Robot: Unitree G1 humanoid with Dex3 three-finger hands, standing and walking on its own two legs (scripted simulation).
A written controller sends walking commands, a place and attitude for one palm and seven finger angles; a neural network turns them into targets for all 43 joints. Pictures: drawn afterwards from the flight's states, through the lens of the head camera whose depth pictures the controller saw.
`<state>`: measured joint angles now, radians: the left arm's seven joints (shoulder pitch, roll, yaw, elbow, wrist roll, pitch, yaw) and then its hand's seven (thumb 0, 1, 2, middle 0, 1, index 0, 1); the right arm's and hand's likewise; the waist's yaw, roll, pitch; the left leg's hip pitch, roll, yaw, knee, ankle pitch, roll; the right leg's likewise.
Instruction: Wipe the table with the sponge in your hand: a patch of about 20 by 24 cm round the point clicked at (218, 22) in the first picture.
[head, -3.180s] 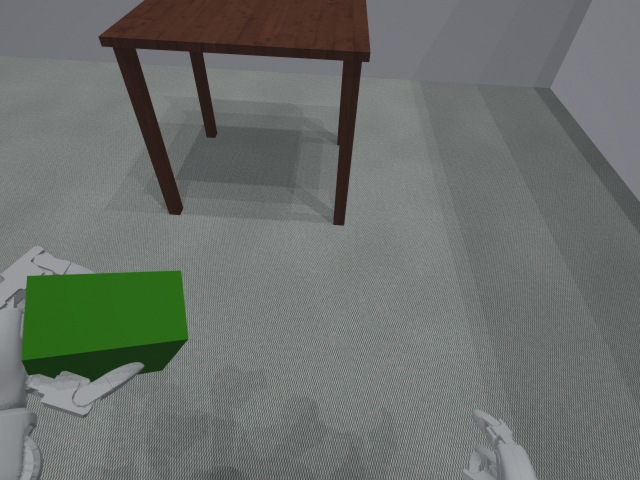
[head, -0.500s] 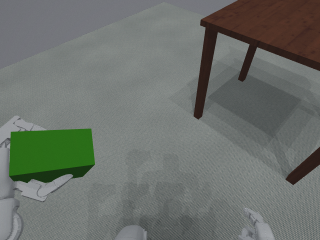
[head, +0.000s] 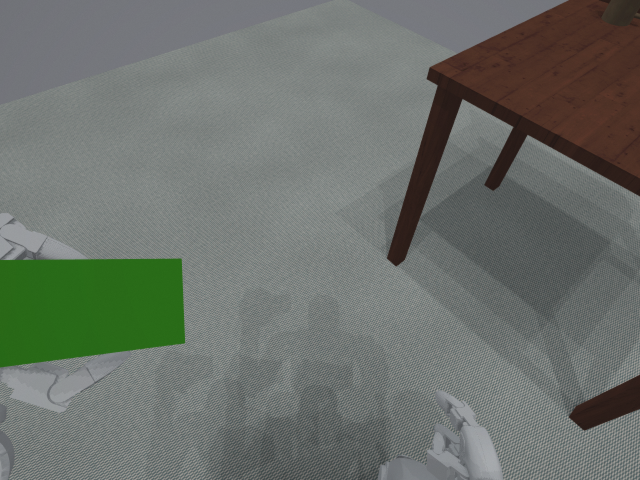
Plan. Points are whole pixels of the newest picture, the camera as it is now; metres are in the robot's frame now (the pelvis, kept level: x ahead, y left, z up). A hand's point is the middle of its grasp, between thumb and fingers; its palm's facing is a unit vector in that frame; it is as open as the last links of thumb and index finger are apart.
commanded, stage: walk to a spot facing it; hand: left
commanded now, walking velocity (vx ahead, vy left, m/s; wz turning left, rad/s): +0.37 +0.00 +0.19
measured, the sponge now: (115, 311) +0.23 +0.20 +0.17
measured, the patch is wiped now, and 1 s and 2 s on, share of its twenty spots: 0.00 0.00 0.00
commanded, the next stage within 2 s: turn to face it in 0.98 s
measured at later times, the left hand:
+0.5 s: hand (92, 217) +0.32 +0.26 +0.18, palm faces +0.54 -0.74 -0.41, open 10.5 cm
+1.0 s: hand (138, 167) +0.41 +0.24 +0.16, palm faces +0.63 -0.65 -0.43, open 10.5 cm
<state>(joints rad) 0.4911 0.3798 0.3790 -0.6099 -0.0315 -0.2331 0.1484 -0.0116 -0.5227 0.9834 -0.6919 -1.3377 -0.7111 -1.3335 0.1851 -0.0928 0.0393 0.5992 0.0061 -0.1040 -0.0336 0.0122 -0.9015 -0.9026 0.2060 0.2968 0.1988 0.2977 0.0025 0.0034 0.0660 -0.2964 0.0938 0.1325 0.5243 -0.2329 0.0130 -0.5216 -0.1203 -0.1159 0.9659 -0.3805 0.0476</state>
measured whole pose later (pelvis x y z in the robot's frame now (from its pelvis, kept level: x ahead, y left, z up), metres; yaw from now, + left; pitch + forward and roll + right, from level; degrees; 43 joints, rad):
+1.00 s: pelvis +0.27 -0.04 -0.01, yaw +18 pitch -1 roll +1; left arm 0.44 0.32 0.33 -0.49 -0.02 -0.18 0.14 -0.01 -0.52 0.99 -0.69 -1.34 -0.71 -1.34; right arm 0.15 -0.24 -0.01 0.67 0.01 -0.04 -0.06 0.01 -0.90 -0.90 0.21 0.30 0.20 0.30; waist 0.01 0.04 0.09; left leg -0.53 0.05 0.05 1.24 -0.42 -0.03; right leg -0.27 -0.13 -0.24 0.59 -0.29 -0.02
